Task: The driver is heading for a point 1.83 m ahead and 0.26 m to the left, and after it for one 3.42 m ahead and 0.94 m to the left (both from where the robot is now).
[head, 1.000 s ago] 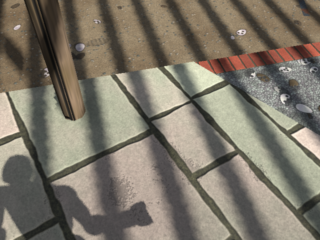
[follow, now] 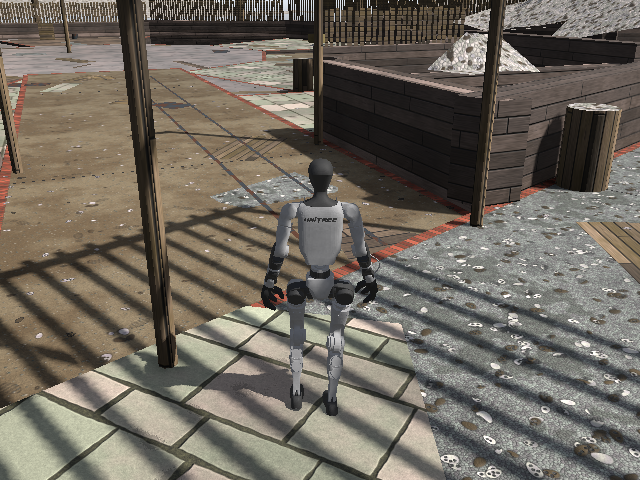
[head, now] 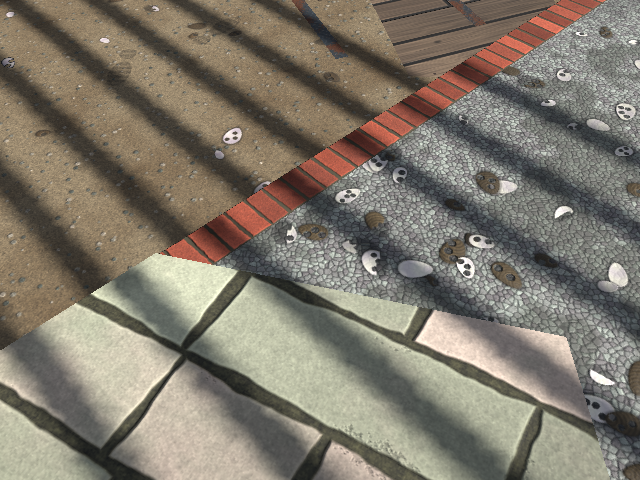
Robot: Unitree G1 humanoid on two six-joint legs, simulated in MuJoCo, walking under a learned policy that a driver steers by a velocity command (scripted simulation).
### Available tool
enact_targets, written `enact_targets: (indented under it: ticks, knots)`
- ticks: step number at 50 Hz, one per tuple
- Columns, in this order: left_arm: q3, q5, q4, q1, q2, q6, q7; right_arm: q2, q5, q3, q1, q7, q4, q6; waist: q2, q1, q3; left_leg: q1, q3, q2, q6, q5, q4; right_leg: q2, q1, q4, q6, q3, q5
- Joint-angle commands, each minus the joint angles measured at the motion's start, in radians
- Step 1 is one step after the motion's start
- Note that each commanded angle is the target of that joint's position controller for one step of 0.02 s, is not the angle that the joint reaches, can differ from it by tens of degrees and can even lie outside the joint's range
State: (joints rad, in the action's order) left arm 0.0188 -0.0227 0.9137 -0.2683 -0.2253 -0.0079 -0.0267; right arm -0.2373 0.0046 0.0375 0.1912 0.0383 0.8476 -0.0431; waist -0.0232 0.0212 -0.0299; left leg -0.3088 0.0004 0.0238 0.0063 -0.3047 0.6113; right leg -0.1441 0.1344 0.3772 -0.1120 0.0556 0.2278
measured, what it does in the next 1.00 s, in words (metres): steps on the spot: left foot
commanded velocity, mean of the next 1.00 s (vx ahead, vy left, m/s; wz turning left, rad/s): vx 0.01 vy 0.00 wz -0.02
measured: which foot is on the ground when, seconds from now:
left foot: up 0.00-0.00, down 0.02-1.00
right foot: down 0.00-1.00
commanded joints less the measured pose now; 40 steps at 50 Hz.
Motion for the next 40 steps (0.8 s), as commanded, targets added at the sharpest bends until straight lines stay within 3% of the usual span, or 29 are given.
enact_targets:
  ticks: [1, 2, 3, 4, 5, 7, 8, 13, 26, 40]
  knots:
    - [0.015, 0.016, -0.019, -0.002, -0.117, -0.006, -0.011, -0.074, 0.006, 0.009, 0.088, 0.015, -0.009, 0.028, 0.052, -0.049, 0.052, 0.223, -0.05, 0.05, 0.024, 0.261, -0.297, 0.283, 0.023, 0.026, -0.022, 0.191, -0.552]
    - [0.005, 0.018, -0.021, -0.041, -0.086, -0.013, -0.01, -0.133, 0.02, 0.016, 0.107, 0.019, -0.003, 0.042, -0.034, -0.02, 0.087, 0.334, -0.169, 0.175, 0.049, 0.516, -0.292, 0.229, 0.084, 0.052, 0.015, 0.159, -0.355]
    - [0.009, 0.026, 0.018, -0.126, -0.074, -0.003, -0.011, -0.163, 0.006, 0.018, 0.041, 0.011, -0.003, 0.042, -0.122, 0.043, 0.071, 0.3, -0.208, 0.246, 0.135, 0.745, -0.225, 0.138, 0.088, 0.007, 0.035, 0.099, -0.053]
    - [0.006, 0.01, 0.04, -0.099, -0.088, 0.008, -0.016, -0.116, 0.002, 0.007, 0.01, -0.001, -0.006, 0.042, -0.111, 0.02, 0.076, 0.228, -0.204, 0.24, 0.145, 0.689, -0.225, 0.136, 0.006, -0.031, 0.037, 0.088, -0.002]
    - [0.011, 0.007, 0.049, -0.069, -0.102, 0.012, -0.016, -0.096, 0.004, 0.001, -0.007, -0.009, -0.002, 0.044, -0.092, 0.011, 0.04, 0.19, -0.168, 0.184, 0.11, 0.556, -0.24, 0.141, -0.014, -0.064, 0.034, 0.107, -0.057]
    - [0.02, 0.013, 0.059, -0.008, -0.129, 0.014, -0.01, -0.1, 0.005, -0.001, 0.02, -0.005, 0.022, 0.044, -0.064, -0.02, 0.01, 0.175, -0.122, 0.112, 0.062, 0.405, -0.259, 0.166, -0.031, -0.068, 0.028, 0.122, -0.199]
    - [0.018, 0.016, 0.068, -0.009, -0.119, 0.014, -0.008, -0.103, 0.002, 0.0, 0.038, -0.001, 0.04, 0.045, -0.06, -0.02, 0.015, 0.183, -0.116, 0.103, 0.057, 0.384, -0.266, 0.176, -0.039, -0.07, 0.03, 0.124, -0.226]
    - [0.009, 0.017, 0.129, -0.009, -0.089, 0.011, -0.018, -0.094, 0.004, -0.005, 0.04, -0.001, 0.084, 0.047, 0.003, -0.023, 0.014, 0.209, -0.115, 0.102, 0.063, 0.373, -0.269, 0.183, -0.035, -0.089, 0.04, 0.119, -0.215]
    - [-0.01, 0.017, 0.221, -0.014, -0.071, 0.013, -0.024, -0.07, 0.008, -0.026, 0.066, -0.002, 0.187, 0.045, 0.015, -0.027, -0.017, 0.186, -0.118, 0.083, 0.061, 0.268, -0.3, 0.196, -0.017, -0.099, 0.043, 0.116, -0.161]
    - [-0.028, 0.017, 0.267, -0.052, -0.03, 0.005, -0.026, -0.035, 0.006, -0.039, 0.108, 0.0, 0.252, 0.044, 0.018, -0.03, -0.039, 0.166, -0.119, 0.068, 0.06, 0.193, -0.309, 0.2, 0.017, -0.095, 0.045, 0.11, -0.121]
Next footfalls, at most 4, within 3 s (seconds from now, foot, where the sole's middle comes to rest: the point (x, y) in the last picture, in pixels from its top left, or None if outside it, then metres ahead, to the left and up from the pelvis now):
0.02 left None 0.05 0.12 -0.78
1.96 left None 0.43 0.09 -0.78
2.50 right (379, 375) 0.74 -0.08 -0.78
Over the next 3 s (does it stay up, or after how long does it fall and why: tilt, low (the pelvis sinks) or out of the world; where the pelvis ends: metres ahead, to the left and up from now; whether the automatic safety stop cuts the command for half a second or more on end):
stays up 0.84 0.01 -0.01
